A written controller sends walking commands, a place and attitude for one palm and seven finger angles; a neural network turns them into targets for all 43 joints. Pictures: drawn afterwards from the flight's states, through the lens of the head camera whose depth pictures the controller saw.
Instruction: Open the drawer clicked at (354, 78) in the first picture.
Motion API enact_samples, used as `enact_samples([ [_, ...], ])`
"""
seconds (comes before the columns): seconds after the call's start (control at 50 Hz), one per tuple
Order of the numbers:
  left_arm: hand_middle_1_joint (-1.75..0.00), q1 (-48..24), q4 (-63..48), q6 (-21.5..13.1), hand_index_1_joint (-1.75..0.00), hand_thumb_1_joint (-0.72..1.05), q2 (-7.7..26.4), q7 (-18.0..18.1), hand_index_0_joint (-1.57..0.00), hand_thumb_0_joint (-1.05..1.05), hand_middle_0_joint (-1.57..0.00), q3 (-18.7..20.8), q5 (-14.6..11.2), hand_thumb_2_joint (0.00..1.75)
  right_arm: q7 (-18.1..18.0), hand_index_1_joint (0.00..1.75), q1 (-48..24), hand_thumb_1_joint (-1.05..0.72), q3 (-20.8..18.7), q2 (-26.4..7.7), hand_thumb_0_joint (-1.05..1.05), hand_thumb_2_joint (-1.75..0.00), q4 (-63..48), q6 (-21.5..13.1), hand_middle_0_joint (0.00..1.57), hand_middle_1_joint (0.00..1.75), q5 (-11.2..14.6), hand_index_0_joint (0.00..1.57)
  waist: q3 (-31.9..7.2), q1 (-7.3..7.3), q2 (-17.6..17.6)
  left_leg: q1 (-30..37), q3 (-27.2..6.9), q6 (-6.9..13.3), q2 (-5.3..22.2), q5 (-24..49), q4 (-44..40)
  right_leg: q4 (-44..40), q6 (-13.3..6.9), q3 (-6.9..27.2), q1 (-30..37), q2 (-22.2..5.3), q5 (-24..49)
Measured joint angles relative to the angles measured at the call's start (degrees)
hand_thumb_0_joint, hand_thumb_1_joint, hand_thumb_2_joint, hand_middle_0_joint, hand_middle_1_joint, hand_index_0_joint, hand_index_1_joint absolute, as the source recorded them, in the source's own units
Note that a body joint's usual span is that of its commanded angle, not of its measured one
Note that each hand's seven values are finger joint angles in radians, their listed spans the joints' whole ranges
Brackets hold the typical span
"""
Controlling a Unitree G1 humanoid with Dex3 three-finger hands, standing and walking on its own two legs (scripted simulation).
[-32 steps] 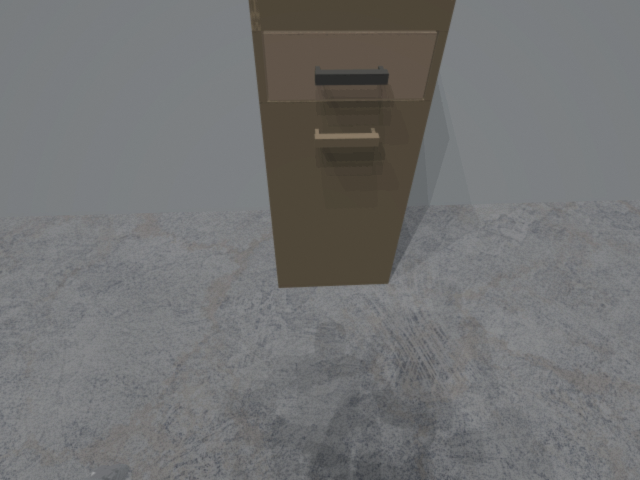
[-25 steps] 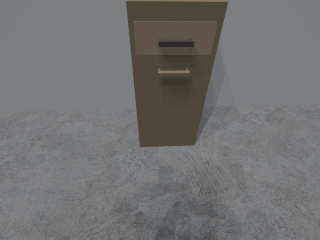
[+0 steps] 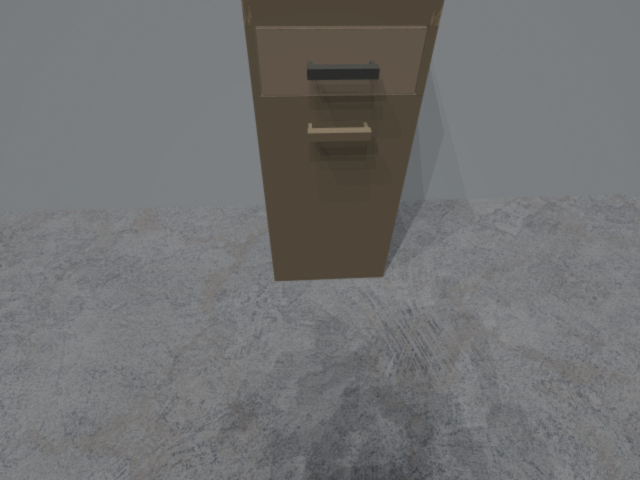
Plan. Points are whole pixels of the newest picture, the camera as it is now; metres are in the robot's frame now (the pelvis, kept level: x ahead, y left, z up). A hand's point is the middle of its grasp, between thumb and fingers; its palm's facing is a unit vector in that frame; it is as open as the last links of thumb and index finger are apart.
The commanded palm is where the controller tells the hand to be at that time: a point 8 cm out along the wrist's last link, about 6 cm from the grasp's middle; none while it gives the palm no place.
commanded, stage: stand and wait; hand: left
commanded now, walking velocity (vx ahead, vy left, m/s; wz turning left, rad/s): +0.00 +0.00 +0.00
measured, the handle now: (342, 68) +0.96 +0.00 +0.09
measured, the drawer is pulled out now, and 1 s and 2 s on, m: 0.00 0.00 0.00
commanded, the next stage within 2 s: look at it before walking up in 0.18 s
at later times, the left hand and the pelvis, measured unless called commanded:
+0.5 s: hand out of the picture +0.09 +0.24 -0.15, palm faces -0.03 -0.94 -0.33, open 7.4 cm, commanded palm none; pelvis +0.01 +0.00 +0.00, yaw +0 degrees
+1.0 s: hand out of the picture +0.08 +0.24 -0.16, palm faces -0.03 -0.94 -0.33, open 7.4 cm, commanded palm none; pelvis +0.01 +0.00 +0.00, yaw -1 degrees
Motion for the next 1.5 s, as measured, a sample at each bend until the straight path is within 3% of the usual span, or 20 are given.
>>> enact_samples([
  [0.36,-0.3,-2.1,-0.1,-0.4,-0.3,0.91,-0.2,0.1,-0.2,0.0,-0.21,0.0,0.0,0.89,0.0,0.3,-1.0,-0.9,0.2,0.4,0.01,-0.9,0.7,-0.6,0.21,0.3,0.0,0.2,-0.8,-0.21,-0.1,0.9,0.3,-0.2,0.2,0.3,-1.3,-0.9,-0.1,0.3,0.6,0.2,0.2],
  [1.0,-0.3,-1.0,-0.1,0.0,-0.3,0.91,0.0,0.1,-0.2,0.0,-0.21,0.4,0.0,0.89,-0.4,0.3,-2.2,-0.9,0.1,0.2,0.01,-0.9,0.1,-0.4,0.21,0.3,0.0,0.2,-0.2,0.69,0.0,1.9,0.9,-0.6,0.9,0.0,-2.1,-1.9,-0.4,0.8,1.3,0.8,0.3],
  [1.16,-0.3,1.3,-3.2,2.8,-0.3,0.91,-2.4,0.1,-0.2,0.0,-0.2,1.5,0.2,0.89,-1.4,0.3,-1.4,-0.9,-0.8,3.9,0.01,-0.9,-4.4,0.9,0.2,0.3,-0.1,0.2,0.8,1.0,-1.0,-1.2,5.3,-0.7,2.0,-3.6,4.4,7.3,-0.5,5.1,-4.8,2.2,-2.6],
  [1.26,-0.3,2.6,-5.5,3.9,-0.3,0.91,-4.5,-0.7,-0.2,0.0,-0.2,2.4,0.3,0.89,-1.2,0.3,-0.2,-0.9,-1.6,6.0,0.01,-0.9,-6.1,1.3,0.21,0.3,-0.4,0.2,2.8,1.59,-1.0,-1.9,9.1,-1.3,3.4,-5.9,8.7,19.9,0.2,1.3,-9.8,1.0,-11.7],
  [1.3,-0.3,3.6,-6.6,3.5,-0.3,0.91,-5.5,-1.0,-0.2,0.0,-0.2,2.7,0.5,0.89,-1.1,0.3,0.5,-0.9,-1.9,6.0,0.01,-0.9,-6.5,1.7,0.21,0.3,-0.4,0.2,2.9,1.82,0.2,-3.1,9.9,-2.2,4.9,-7.7,12.3,17.3,0.0,-0.5,-8.6,0.5,-8.3],
  [1.34,-0.3,4.2,-7.3,2.6,-0.3,0.91,-6.6,-0.8,-0.2,0.0,-0.2,2.7,0.8,0.89,-1.1,0.3,0.8,-0.9,-2.5,5.8,0.01,-0.9,-6.6,2.7,0.21,0.3,-0.2,0.2,3.1,1.61,1.9,-7.2,7.5,-2.6,5.9,-12.7,21.2,17.5,-2.9,-1.5,-9.3,1.9,-6.6],
  [1.38,-0.3,4.6,-7.7,2.3,-0.3,0.91,-7.5,-0.3,-0.2,0.0,-0.2,2.7,0.6,0.89,-1.1,0.3,1.0,-0.9,-2.9,5.8,0.01,-0.9,-6.5,3.5,0.21,0.3,-0.1,0.2,3.2,1.4,2.4,-11.8,4.0,-2.5,4.4,-15.1,31.1,16.2,-4.6,-1.8,-9.1,2.5,-6.8],
  [1.44,-0.3,5.3,-8.1,2.2,-0.3,0.91,-8.4,0.0,-0.2,0.0,-0.21,2.9,0.3,0.89,-0.8,0.3,0.8,-0.9,-3.3,5.8,0.01,-0.9,-6.6,3.7,0.2,0.3,-0.2,0.2,3.1,1.83,2.0,-16.2,2.0,-2.8,3.4,-11.3,39.1,10.8,-5.0,-0.5,-7.9,3.4,-3.5],
  [1.5,-0.3,6.0,-8.2,1.9,-0.3,0.91,-8.9,0.1,-0.2,0.0,-0.21,2.9,0.1,0.89,-0.9,0.3,0.3,-0.9,-3.5,5.7,0.01,-0.9,-7.2,3.4,0.2,0.3,-0.3,0.2,2.8,1.85,1.2,-18.0,0.9,-3.6,3.2,-8.0,40.3,6.0,-5.3,1.4,-7.2,4.2,-0.1],
])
